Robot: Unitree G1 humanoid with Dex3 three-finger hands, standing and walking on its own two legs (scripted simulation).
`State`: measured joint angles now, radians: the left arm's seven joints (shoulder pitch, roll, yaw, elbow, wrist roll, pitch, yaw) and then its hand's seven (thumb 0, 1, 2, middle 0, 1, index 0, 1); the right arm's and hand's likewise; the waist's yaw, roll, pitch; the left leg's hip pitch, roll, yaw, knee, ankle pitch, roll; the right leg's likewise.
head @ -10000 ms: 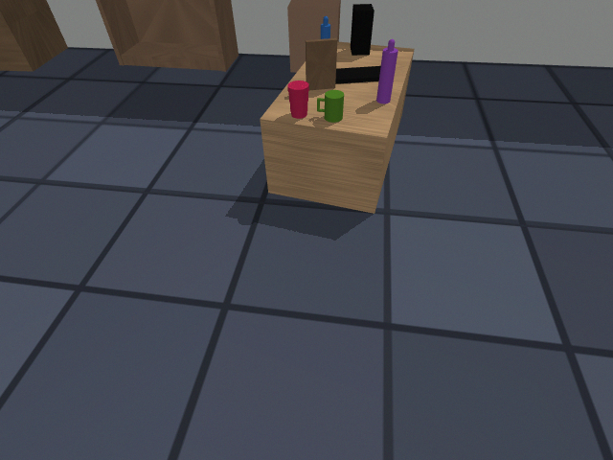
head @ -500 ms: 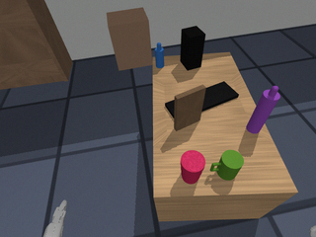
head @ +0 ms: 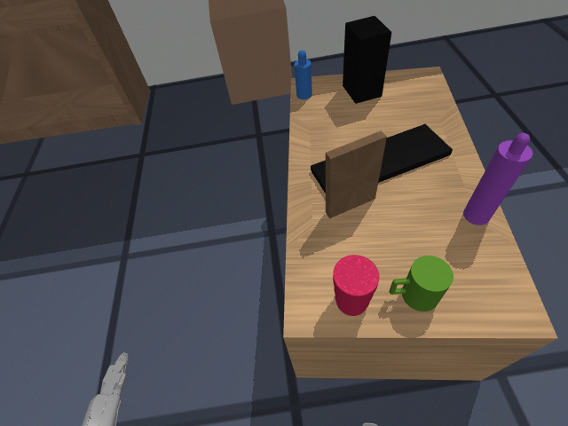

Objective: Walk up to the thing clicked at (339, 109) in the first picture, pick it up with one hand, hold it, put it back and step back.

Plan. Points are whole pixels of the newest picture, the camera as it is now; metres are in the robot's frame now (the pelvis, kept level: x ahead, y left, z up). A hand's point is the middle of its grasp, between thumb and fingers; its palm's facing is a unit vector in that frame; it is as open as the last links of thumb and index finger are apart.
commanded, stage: go down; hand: right
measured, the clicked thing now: (417, 285) +0.45 -0.23 -0.25
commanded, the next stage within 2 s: approach in 1.22 s
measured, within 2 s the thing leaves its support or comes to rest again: neither
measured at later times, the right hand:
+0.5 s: hand out of the picture +0.32 -0.42 +0.03, palm faces +0.30 +0.95 -0.11, open 17.4 cm
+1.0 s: hand out of the picture +0.35 -0.43 +0.04, palm faces +0.31 +0.95 -0.08, open 17.7 cm
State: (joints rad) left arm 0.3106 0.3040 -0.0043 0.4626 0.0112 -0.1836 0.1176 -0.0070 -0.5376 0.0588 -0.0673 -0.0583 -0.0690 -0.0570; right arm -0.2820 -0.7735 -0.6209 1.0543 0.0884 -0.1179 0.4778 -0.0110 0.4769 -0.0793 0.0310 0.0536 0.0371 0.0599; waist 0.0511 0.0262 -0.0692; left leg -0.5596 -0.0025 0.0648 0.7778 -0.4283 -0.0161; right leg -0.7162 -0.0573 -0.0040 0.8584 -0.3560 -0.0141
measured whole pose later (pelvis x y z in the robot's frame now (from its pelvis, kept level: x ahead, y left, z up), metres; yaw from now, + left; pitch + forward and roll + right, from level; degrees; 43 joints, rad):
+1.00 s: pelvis +0.00 -0.01 -0.01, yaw +0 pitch +15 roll +5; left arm 0.31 0.29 -0.06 0.41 0.03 -0.19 0.12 -0.01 -0.53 0.06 -0.06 -0.05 -0.06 -0.05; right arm -0.50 -0.92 -0.69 1.22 0.10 -0.18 0.53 -0.01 0.60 -0.07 0.02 0.06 0.03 0.07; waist 0.10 0.03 -0.09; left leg -0.63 -0.01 0.07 0.79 -0.42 -0.02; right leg -0.81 -0.06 0.01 0.90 -0.36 -0.02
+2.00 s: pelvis -0.04 -0.01 -0.13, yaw +5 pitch +28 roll +9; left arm 0.34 0.33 0.04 0.01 0.10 -0.22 0.00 -0.01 -0.54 0.06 -0.05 -0.04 -0.05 -0.05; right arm -0.54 -0.83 -0.85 1.26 0.18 -0.64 0.49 -0.02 0.61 -0.07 0.03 0.06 0.04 0.06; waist 0.26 0.09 -0.11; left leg -1.27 -0.05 0.12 1.40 -0.62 -0.01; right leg -1.46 -0.11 0.09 1.49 -0.53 -0.02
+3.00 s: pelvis -0.06 +0.00 -0.18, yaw +6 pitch +30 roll +9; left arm 0.51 0.32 0.18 -0.40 0.07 -0.12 -0.09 -0.01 -0.54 0.06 -0.06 -0.05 -0.06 -0.05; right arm -0.50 -0.54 -0.69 0.98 0.07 -0.64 0.16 -0.02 0.60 -0.08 0.03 0.07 0.04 0.07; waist 0.29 0.06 -0.16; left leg -1.48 -0.05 0.11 1.63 -0.69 0.00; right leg -1.66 -0.11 0.09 1.69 -0.58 -0.01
